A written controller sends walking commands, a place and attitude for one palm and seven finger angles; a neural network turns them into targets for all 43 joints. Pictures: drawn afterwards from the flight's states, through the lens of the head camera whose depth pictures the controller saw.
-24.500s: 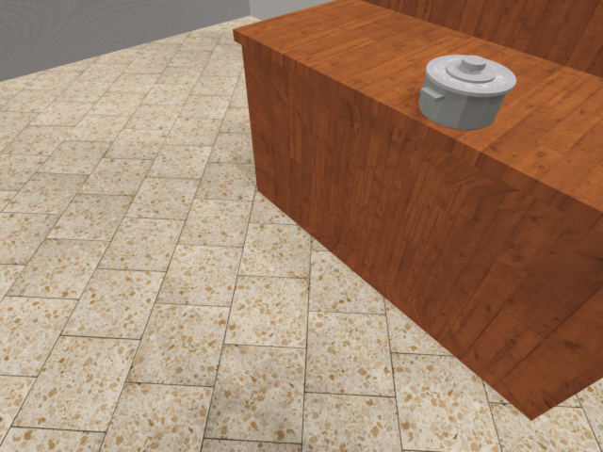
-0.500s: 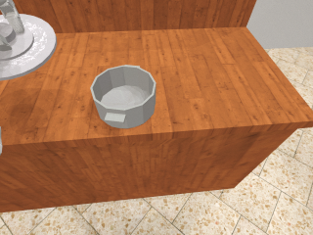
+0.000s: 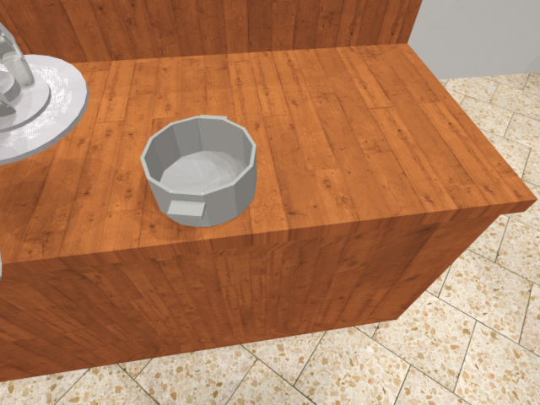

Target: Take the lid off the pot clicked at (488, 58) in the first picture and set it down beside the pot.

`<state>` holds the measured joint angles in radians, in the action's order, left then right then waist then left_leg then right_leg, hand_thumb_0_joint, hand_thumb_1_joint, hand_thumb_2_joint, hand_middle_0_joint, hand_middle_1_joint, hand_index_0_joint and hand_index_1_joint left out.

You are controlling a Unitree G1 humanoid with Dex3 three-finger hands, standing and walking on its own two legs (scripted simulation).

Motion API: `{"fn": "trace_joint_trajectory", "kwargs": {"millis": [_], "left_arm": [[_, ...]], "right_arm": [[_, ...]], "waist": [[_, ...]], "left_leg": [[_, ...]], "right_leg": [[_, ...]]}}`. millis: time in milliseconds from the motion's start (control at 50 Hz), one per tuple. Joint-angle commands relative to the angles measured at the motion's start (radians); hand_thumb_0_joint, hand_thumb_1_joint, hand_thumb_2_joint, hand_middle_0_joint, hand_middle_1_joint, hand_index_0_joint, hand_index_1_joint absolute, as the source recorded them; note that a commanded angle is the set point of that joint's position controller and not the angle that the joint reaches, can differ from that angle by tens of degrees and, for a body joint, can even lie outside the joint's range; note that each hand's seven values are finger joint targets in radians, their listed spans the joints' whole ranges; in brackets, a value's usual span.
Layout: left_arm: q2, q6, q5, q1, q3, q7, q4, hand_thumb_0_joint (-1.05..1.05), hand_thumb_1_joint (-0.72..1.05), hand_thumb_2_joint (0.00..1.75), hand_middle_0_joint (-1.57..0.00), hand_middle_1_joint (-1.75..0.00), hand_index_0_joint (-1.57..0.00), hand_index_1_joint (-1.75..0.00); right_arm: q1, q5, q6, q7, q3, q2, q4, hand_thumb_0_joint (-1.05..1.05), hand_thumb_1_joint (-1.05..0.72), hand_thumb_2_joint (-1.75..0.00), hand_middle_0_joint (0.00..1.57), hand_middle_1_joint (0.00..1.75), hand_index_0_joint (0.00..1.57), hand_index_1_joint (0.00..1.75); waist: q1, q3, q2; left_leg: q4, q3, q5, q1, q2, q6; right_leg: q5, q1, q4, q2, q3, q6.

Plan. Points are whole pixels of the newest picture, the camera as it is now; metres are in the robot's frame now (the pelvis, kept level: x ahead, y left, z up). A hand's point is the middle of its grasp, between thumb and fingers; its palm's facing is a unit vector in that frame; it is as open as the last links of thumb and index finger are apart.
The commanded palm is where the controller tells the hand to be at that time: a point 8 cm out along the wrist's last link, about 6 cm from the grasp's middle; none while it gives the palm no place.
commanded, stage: lower the lid onto the table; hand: left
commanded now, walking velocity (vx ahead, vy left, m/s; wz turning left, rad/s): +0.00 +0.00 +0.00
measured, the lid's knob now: out of the picture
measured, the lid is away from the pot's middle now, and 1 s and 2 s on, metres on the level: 0.24 0.23 0.23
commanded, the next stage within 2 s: none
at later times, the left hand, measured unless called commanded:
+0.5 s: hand (0, 117) +0.44 +0.33 +0.21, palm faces -0.31 -0.19 -0.93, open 7.8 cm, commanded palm +0.44 +0.33 +0.27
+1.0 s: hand (24, 135) +0.44 +0.32 +0.17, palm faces -0.37 -0.18 -0.91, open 7.7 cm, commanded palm +0.44 +0.32 +0.23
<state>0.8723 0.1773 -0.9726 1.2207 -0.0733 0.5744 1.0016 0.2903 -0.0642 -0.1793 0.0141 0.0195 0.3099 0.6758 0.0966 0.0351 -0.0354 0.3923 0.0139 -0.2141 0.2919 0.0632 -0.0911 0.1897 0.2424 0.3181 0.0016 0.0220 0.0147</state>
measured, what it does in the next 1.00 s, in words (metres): stands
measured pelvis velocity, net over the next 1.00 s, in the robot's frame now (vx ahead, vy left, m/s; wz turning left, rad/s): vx -0.01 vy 0.01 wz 0.01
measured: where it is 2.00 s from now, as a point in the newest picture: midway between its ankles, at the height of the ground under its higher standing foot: outside the picture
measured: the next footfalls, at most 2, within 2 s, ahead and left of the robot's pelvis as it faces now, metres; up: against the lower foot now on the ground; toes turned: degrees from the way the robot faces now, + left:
none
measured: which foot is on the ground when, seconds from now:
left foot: down 0.00-1.00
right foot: down 0.00-1.00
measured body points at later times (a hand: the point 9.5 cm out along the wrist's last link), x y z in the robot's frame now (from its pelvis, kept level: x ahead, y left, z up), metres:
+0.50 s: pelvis -0.01 +0.01 +0.00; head +0.03 +0.02 +0.45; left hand +0.45 +0.33 +0.26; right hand +0.06 -0.26 -0.12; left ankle -0.02 +0.06 -0.74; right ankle -0.03 -0.13 -0.74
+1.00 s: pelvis -0.01 +0.01 +0.00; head +0.04 +0.02 +0.44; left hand +0.46 +0.33 +0.22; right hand +0.03 -0.27 -0.12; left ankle -0.02 +0.06 -0.74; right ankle -0.03 -0.13 -0.74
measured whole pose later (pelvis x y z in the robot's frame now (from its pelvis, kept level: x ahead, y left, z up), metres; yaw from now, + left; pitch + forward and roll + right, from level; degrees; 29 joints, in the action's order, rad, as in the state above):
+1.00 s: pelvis -0.01 +0.01 +0.00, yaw +1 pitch +8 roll -2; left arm 0.79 0.07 -0.95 1.18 -0.13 0.52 1.12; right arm 0.32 -0.07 -0.19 0.02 0.01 0.30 0.70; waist 0.11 0.04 -0.02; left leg 0.45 0.00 -0.23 0.35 0.08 -0.11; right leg 0.20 0.30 0.37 0.01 0.03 0.01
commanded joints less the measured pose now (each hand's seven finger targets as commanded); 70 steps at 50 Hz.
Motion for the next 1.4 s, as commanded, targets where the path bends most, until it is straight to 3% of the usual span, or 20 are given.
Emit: {"fn": "trace_joint_trajectory", "kwargs": {"millis": [0, 20, 40, 120, 220, 320, 520, 660, 720, 740, 780, 860, 900, 980, 1000, 1160, 1240, 1280, 1320, 1380], "left_arm": [[0.243, 0.005, 0.002, 0.429, 0.025, -0.044, -0.166, 0.0, 0.56, 1.0, -0.77, -1.09, -0.86, -1.11], [0.193, 0.009, 0.006, 0.437, -0.019, -0.041, -0.123, 0.0, 0.56, 1.0, -0.77, -1.09, -0.86, -1.11], [0.247, 0.009, 0.01, 0.455, 0.023, -0.045, -0.155, 0.0, 0.56, 1.0, -0.77, -1.09, -0.86, -1.11], [0.272, -0.005, -0.005, 0.625, 0.037, -0.057, -0.31, 0.0, 0.56, 1.0, -0.77, -1.09, -0.86, -1.11], [0.205, -0.018, 0.003, 0.519, -0.005, -0.058, -0.126, 0.0, 0.56, 1.0, -0.77, -1.09, -0.86, -1.11], [0.194, -0.034, 0.001, 0.592, -0.011, -0.068, -0.222, 0.0, 0.56, 1.0, -0.77, -1.09, -0.86, -1.11], [0.187, -0.063, 0.006, 0.528, -0.005, -0.075, -0.081, 0.0, 0.56, 1.0, -0.77, -1.09, -0.86, -1.11], [0.24, -0.092, -0.003, 0.507, 0.041, -0.091, -0.079, 0.0, 0.56, 1.0, -0.77, -1.09, -0.86, -1.11], [0.16, -0.095, 0.005, 0.53, -0.023, -0.089, -0.086, 0.0, 0.56, 1.0, -0.77, -1.09, -0.86, -1.11], [0.205, -0.098, 0.007, 0.533, 0.016, -0.093, -0.11, 0.0, 0.56, 1.0, -0.77, -1.09, -0.86, -1.11], [0.174, -0.103, 0.017, 0.529, -0.006, -0.093, -0.151, 0.0, 0.56, 1.0, -0.77, -1.09, -0.86, -1.11], [0.224, -0.11, 0.014, 0.505, 0.038, -0.095, -0.101, 0.0, 0.56, 1.0, -0.77, -1.09, -0.86, -1.11], [0.221, -0.114, 0.01, 0.518, 0.028, -0.099, -0.102, 0.0, 0.56, 1.0, -0.77, -1.09, -0.86, -1.11], [0.133, -0.117, 0.02, 0.51, -0.032, -0.099, -0.112, 0.0, 0.56, 1.0, -0.77, -1.09, -0.86, -1.11], [0.206, -0.121, 0.009, 0.512, 0.03, -0.104, -0.132, 0.0, 0.56, 1.0, -0.77, -1.09, -0.86, -1.11], [0.169, -0.134, 0.011, 0.511, -0.007, -0.109, -0.073, 0.0, 0.56, 1.0, -0.77, -1.09, -0.86, -1.11], [0.241, -0.157, 0.005, 0.495, 0.05, -0.117, -0.118, 0.0, 0.56, 1.0, -0.77, -1.09, -0.86, -1.11], [0.171, -0.159, 0.019, 0.425, 0.002, -0.114, -0.061, 0.0, 0.56, 1.0, -0.77, -1.09, -0.86, -1.11], [0.207, -0.16, 0.015, 0.403, 0.03, -0.117, -0.029, 0.0, 0.56, 1.0, -0.77, -1.09, -0.86, -1.11], [0.14, -0.158, 0.032, 0.431, -0.026, -0.113, -0.063, 0.0, 0.56, 1.0, -0.77, -1.09, -0.86, -1.11]], "right_arm": [[0.009, -0.004, 0.019, 0.011, -0.053, 0.17, -0.097, 0.0, -0.9, -0.9, 0.2, 0.3, 0.2, 0.3], [0.002, -0.006, 0.015, 0.014, -0.051, 0.168, -0.094, 0.0, -0.9, -0.9, 0.2, 0.3, 0.2, 0.3], [0.008, -0.007, 0.011, 0.014, -0.052, 0.174, -0.091, 0.0, -0.9, -0.9, 0.2, 0.3, 0.2, 0.3], [-0.003, -0.001, 0.025, 0.02, -0.06, 0.172, -0.089, 0.0, -0.9, -0.9, 0.2, 0.3, 0.2, 0.3], [0.013, -0.002, 0.027, 0.026, -0.05, 0.168, -0.069, 0.0, -0.9, -0.9, 0.2, 0.3, 0.2, 0.3], [0.011, 0.0, 0.03, 0.018, -0.058, 0.171, -0.068, 0.0, -0.9, -0.9, 0.2, 0.3, 0.2, 0.3], [0.033, 0.002, 0.026, 0.023, -0.055, 0.172, -0.055, 0.0, -0.9, -0.9, 0.2, 0.3, 0.2, 0.3], [0.044, 0.006, 0.022, 0.022, -0.057, 0.174, -0.063, 0.0, -0.9, -0.9, 0.2, 0.3, 0.2, 0.3], [0.048, 0.004, 0.02, 0.02, -0.062, 0.172, -0.06, 0.0, -0.9, -0.9, 0.2, 0.3, 0.2, 0.3], [0.059, 0.003, 0.017, 0.019, -0.065, 0.179, -0.055, 0.0, -0.9, -0.9, 0.2, 0.3, 0.2, 0.3], [0.045, -0.001, 0.018, 0.017, -0.067, 0.179, -0.065, 0.0, -0.9, -0.9, 0.2, 0.3, 0.2, 0.3], [0.065, 0.003, 0.013, 0.023, -0.065, 0.18, -0.056, 0.0, -0.9, -0.9, 0.2, 0.3, 0.2, 0.3], [0.067, 0.004, 0.012, 0.024, -0.065, 0.181, -0.051, 0.0, -0.9, -0.9, 0.2, 0.3, 0.2, 0.3], [0.061, -0.004, 0.013, 0.019, -0.07, 0.181, -0.052, 0.0, -0.9, -0.9, 0.2, 0.3, 0.2, 0.3], [0.07, 0.004, 0.011, 0.018, -0.071, 0.182, -0.054, 0.0, -0.9, -0.9, 0.2, 0.3, 0.2, 0.3], [0.065, 0.0, 0.003, 0.028, -0.064, 0.176, -0.05, 0.0, -0.9, -0.9, 0.2, 0.3, 0.2, 0.3], [0.061, 0.002, 0.001, 0.03, -0.065, 0.174, -0.061, 0.0, -0.9, -0.9, 0.2, 0.3, 0.2, 0.3], [0.058, -0.006, 0.001, 0.029, -0.064, 0.171, -0.059, 0.0, -0.9, -0.9, 0.2, 0.3, 0.2, 0.3], [0.065, -0.003, -0.008, 0.028, -0.061, 0.174, -0.056, 0.0, -0.9, -0.9, 0.2, 0.3, 0.2, 0.3], [0.052, -0.01, -0.014, 0.027, -0.063, 0.175, -0.058, 0.0, -0.9, -0.9, 0.2, 0.3, 0.2, 0.3]], "waist": [[-0.003, 0.361, -0.047], [0.008, 0.31, -0.043], [0.001, 0.318, -0.033], [0.011, 0.442, -0.139], [0.013, 0.343, -0.088], [0.01, 0.421, -0.136], [0.012, 0.353, -0.049], [0.002, 0.378, -0.082], [0.012, 0.371, -0.094], [0.008, 0.391, -0.084], [0.01, 0.414, -0.128], [0.009, 0.402, -0.053], [0.01, 0.412, -0.079], [0.016, 0.384, -0.137], [0.009, 0.417, -0.117], [0.019, 0.392, -0.091], [0.009, 0.474, -0.09], [0.016, 0.422, -0.094], [0.013, 0.389, -0.07], [0.018, 0.366, -0.109]], "left_leg": [[0.038, -0.064, 0.579, -0.268, -0.04, 0.015], [0.032, -0.06, 0.506, -0.243, -0.037, 0.012], [0.018, -0.064, 0.473, -0.235, -0.038, 0.011], [0.048, -0.094, 0.601, -0.367, -0.035, 0.015], [0.025, -0.095, 0.463, -0.287, -0.034, 0.028], [0.034, -0.114, 0.533, -0.351, -0.035, 0.041], [0.024, -0.105, 0.432, -0.27, -0.028, 0.034], [0.033, -0.106, 0.435, -0.262, -0.024, 0.035], [0.039, -0.114, 0.451, -0.285, -0.028, 0.038], [0.035, -0.119, 0.444, -0.291, -0.033, 0.04], [0.049, -0.128, 0.512, -0.329, -0.033, 0.05], [0.045, -0.107, 0.435, -0.268, -0.023, 0.03], [0.052, -0.107, 0.461, -0.271, -0.025, 0.036], [0.061, -0.135, 0.52, -0.334, -0.039, 0.058], [0.068, -0.13, 0.517, -0.328, -0.035, 0.05], [0.075, -0.117, 0.456, -0.282, -0.028, 0.038], [0.1, -0.104, 0.521, -0.294, -0.024, 0.032], [0.11, -0.1, 0.554, -0.281, -0.027, 0.037], [0.108, -0.097, 0.506, -0.24, -0.027, 0.033], [0.104, -0.1, 0.486, -0.255, -0.03, 0.037]], "right_leg": [[-0.254, -0.043, 0.012, -0.046, 0.0, -0.045], [-0.22, -0.011, 0.007, -0.045, 0.007, -0.046], [-0.212, -0.03, 0.004, -0.046, 0.007, -0.048], [-0.24, -0.014, 0.005, -0.054, -0.002, -0.055], [-0.159, 0.022, 0.001, -0.055, 0.018, -0.058], [-0.17, 0.031, 0.006, -0.06, 0.015, -0.062], [-0.151, 0.035, 0.011, -0.061, 0.02, -0.061], [-0.149, 0.027, 0.021, -0.065, 0.013, -0.063], [-0.148, 0.058, 0.021, -0.065, 0.017, -0.062], [-0.145, 0.051, 0.022, -0.067, 0.017, -0.061], [-0.158, 0.066, 0.024, -0.067, 0.017, -0.065], [-0.166, 0.032, 0.028, -0.067, 0.013, -0.059], [-0.177, 0.039, 0.035, -0.066, 0.012, -0.059], [-0.145, 0.113, 0.031, -0.074, 0.026, -0.065], [-0.154, 0.091, 0.036, -0.074, 0.014, -0.062], [-0.154, 0.099, 0.049, -0.073, 0.02, -0.061], [-0.208, 0.05, 0.067, -0.07, 0.01, -0.056], [-0.217, 0.08, 0.071, -0.072, 0.021, -0.058], [-0.194, 0.088, 0.079, -0.073, 0.021, -0.056], [-0.177, 0.119, 0.074, -0.071, 0.026, -0.06]]}}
